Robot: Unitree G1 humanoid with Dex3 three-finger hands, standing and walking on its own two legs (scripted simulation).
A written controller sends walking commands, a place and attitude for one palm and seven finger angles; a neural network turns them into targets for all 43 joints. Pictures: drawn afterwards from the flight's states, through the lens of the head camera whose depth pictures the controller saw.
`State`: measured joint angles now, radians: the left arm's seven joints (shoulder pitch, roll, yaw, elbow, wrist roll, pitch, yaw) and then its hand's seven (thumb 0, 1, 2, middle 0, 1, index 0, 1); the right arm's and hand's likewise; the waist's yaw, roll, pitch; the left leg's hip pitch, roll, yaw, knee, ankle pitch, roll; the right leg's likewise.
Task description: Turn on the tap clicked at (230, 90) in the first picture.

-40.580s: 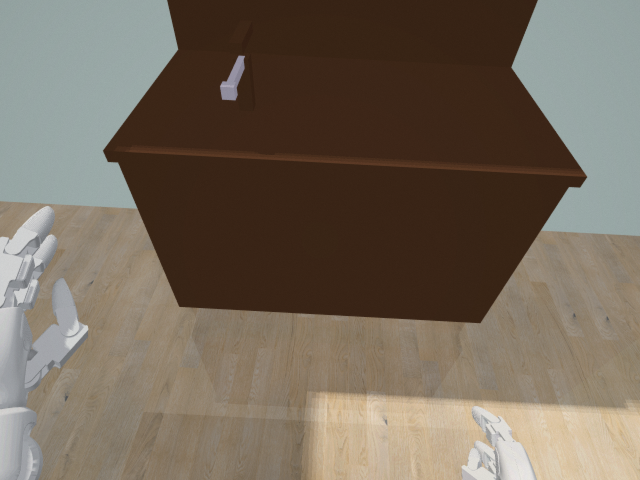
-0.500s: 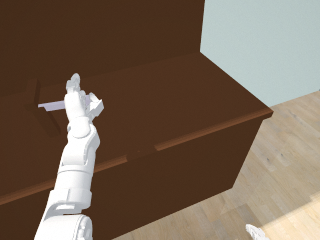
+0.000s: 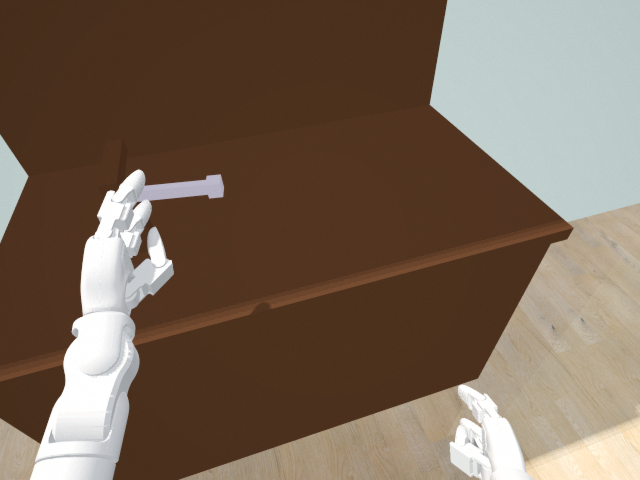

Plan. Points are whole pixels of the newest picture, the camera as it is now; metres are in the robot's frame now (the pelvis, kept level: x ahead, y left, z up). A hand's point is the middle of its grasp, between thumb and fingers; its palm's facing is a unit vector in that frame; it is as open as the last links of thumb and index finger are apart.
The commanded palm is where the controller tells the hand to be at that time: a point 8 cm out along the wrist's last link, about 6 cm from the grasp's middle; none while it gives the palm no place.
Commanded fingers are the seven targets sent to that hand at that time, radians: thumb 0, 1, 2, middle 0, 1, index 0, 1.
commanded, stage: draw the hand back beside the body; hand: left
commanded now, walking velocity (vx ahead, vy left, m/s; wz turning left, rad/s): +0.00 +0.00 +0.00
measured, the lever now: (214, 186) +0.54 +0.23 +0.09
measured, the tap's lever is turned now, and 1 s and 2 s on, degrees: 80 80 80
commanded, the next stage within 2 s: step back with the hand held close in 0.72 s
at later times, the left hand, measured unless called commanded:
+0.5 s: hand (80, 328) +0.21 +0.26 +0.16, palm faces +0.44 -0.83 -0.34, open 7.4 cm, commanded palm +0.17 +0.29 +0.17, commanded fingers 0.00 0.90 0.90 -0.20 -0.30 -0.20 -0.30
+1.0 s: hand (92, 331) +0.21 +0.25 +0.15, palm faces +0.41 -0.82 -0.40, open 7.4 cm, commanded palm +0.15 +0.29 +0.17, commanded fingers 0.00 0.90 0.90 -0.20 -0.30 -0.20 -0.30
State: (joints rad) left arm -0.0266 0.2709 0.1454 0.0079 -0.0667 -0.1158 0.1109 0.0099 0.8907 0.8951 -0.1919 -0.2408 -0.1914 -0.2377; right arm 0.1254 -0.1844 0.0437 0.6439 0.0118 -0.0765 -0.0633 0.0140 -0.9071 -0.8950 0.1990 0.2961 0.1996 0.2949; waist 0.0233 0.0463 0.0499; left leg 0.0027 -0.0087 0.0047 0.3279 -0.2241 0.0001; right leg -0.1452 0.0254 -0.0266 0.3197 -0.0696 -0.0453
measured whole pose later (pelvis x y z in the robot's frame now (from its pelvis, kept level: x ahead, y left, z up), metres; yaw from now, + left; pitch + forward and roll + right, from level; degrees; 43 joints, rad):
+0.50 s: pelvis +0.02 +0.01 +0.00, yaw +2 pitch -7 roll +0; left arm 0.40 0.31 0.27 -0.35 -0.05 -0.14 0.10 0.01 0.89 0.90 -0.21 -0.30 -0.21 -0.30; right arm 0.18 -0.21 0.00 0.66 -0.01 -0.13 -0.04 0.02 -0.91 -0.90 0.20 0.30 0.20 0.29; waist 0.07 0.06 0.06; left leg 0.04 -0.01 -0.02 0.33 -0.25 0.01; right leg -0.10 0.02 -0.05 0.31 -0.10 -0.03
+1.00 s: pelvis +0.00 +0.00 +0.00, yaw +2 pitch -2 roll -1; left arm 0.41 0.32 0.30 -0.37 -0.04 -0.17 0.11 0.01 0.89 0.89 -0.21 -0.30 -0.21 -0.30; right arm 0.18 -0.23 0.01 0.60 0.00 -0.09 -0.05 0.02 -0.91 -0.89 0.20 0.30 0.20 0.30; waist 0.02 0.07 0.05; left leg -0.12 0.00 -0.03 0.42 -0.26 0.00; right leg -0.21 0.03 -0.07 0.32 -0.07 -0.04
